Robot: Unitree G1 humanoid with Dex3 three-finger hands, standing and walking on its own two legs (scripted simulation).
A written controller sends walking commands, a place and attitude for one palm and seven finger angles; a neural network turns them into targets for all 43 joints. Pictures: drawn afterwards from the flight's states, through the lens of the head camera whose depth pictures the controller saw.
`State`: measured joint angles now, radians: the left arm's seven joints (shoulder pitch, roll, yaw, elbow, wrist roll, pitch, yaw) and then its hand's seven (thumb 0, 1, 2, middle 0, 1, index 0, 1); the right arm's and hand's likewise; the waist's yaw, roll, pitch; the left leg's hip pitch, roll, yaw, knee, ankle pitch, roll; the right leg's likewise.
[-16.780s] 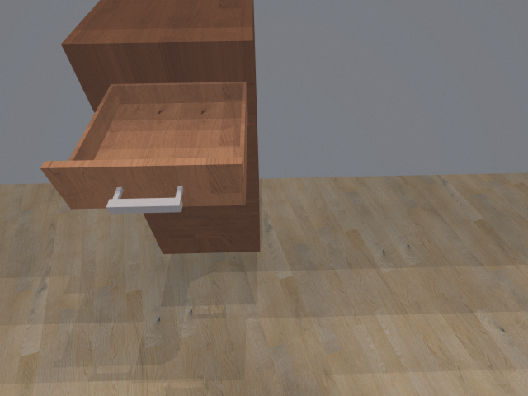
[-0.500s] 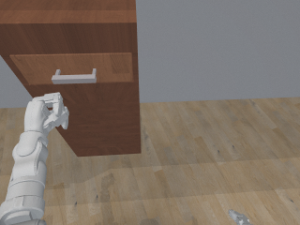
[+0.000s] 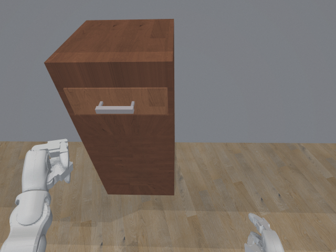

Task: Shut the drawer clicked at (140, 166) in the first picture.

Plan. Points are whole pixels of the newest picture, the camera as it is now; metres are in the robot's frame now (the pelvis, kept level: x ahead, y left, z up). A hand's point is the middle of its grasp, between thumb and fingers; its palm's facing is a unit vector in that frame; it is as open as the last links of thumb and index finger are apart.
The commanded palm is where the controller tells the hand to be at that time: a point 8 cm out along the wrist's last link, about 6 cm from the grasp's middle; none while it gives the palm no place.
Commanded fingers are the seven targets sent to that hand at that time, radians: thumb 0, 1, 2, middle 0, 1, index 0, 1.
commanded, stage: draw the hand back to the body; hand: left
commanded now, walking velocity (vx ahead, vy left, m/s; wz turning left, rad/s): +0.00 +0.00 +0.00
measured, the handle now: (115, 106) +0.62 +0.26 -0.01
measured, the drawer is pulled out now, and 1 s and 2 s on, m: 0.00 0.00 0.00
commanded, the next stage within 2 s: step back with the hand held close in 0.46 s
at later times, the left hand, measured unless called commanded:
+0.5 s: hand (43, 196) +0.17 +0.23 +0.15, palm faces +0.43 -0.82 -0.38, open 3.2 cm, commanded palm +0.12 +0.27 +0.18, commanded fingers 0.00 0.90 0.90 -1.40 -1.60 -1.40 -1.60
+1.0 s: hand (36, 198) +0.17 +0.25 +0.15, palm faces +0.28 -0.82 -0.51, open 3.2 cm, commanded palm +0.11 +0.29 +0.18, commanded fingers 0.00 0.90 0.90 -1.40 -1.60 -1.40 -1.60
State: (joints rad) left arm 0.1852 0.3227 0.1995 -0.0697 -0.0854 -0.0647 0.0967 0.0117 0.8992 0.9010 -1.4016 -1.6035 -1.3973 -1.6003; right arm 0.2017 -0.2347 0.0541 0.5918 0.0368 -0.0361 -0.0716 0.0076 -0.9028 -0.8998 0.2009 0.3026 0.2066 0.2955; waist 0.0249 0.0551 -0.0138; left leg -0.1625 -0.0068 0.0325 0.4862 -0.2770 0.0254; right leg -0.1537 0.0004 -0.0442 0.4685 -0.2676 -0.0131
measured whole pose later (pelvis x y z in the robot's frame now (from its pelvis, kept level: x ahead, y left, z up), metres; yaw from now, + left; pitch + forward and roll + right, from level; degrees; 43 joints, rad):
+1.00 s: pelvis -0.03 +0.01 +0.00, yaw -1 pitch +0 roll -1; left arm 0.65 0.41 0.35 -0.56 -0.04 -0.18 0.12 0.01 0.89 0.90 -1.40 -1.60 -1.40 -1.60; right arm 0.20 -0.23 -0.03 0.55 0.01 0.00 -0.07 0.01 -0.90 -0.90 0.20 0.30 0.20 0.30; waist -0.01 0.01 0.04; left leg -0.26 -0.01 0.05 0.48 -0.22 0.04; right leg -0.25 -0.01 -0.03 0.46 -0.20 0.01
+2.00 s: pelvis -0.20 +0.04 -0.01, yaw +4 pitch +1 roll -7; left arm 0.57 0.44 0.43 -0.61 -0.03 -0.28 0.14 0.01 0.89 0.90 -1.41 -1.60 -1.40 -1.60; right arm 0.19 -0.17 -0.02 0.60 -0.02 -0.11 -0.05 0.01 -0.90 -0.90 0.20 0.30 0.21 0.30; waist -0.01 0.04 -0.01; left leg -0.51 0.06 0.03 0.42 0.00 0.08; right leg -0.30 0.12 -0.01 0.94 -0.50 -0.01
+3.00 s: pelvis -0.38 +0.06 -0.02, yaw +0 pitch -2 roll +1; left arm 0.61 0.45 0.42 -0.57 -0.01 -0.23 0.15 0.01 0.89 0.90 -1.41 -1.60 -1.40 -1.60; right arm 0.28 -0.16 0.01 0.65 0.00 -0.10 -0.05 0.01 -0.90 -0.90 0.20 0.30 0.21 0.30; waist -0.02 0.01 -0.01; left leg -0.41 0.06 -0.01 0.91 -0.46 0.01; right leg -0.37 0.00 -0.08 0.68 -0.31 -0.06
